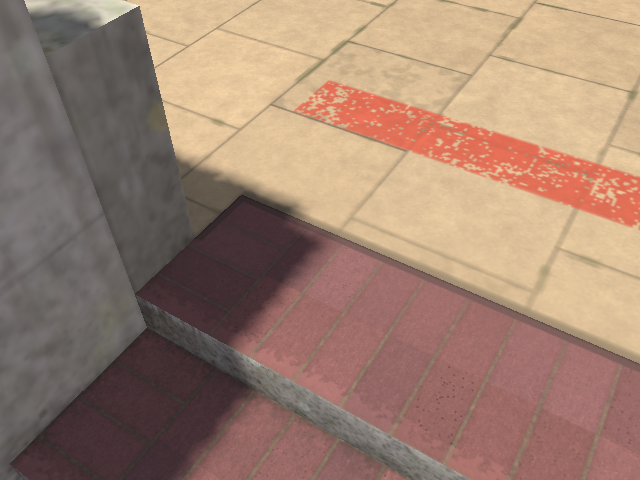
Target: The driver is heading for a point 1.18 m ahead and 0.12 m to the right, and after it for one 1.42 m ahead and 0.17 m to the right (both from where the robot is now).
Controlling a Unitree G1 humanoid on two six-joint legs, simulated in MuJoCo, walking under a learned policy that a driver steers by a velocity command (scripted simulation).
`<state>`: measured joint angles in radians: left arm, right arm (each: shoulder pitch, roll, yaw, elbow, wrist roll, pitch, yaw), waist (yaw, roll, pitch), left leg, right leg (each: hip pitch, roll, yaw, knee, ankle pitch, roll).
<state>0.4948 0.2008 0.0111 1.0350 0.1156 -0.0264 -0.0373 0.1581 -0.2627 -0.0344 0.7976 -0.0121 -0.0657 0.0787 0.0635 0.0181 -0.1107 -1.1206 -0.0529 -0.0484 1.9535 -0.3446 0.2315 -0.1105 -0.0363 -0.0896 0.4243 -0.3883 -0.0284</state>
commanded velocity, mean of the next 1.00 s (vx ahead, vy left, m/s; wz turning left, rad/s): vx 0.50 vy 0.00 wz -0.02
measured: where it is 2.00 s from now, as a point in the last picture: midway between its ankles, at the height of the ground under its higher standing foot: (385, 281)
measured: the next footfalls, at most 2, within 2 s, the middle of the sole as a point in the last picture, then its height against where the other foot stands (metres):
left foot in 0.22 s outside the picture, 0.12 m higher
right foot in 0.72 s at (413, 396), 0.12 m higher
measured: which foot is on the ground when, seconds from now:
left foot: up 0.00-0.20, down 0.22-0.78, up 0.80-1.00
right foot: down 0.00-0.24, up 0.26-0.70, down 0.72-1.00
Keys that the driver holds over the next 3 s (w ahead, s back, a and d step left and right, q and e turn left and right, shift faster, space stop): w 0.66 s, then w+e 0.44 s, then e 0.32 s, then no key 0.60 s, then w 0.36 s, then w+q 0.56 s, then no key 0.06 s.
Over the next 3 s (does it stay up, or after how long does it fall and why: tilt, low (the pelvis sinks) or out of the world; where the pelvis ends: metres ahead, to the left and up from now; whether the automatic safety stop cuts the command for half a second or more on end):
stays up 1.22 -0.13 0.23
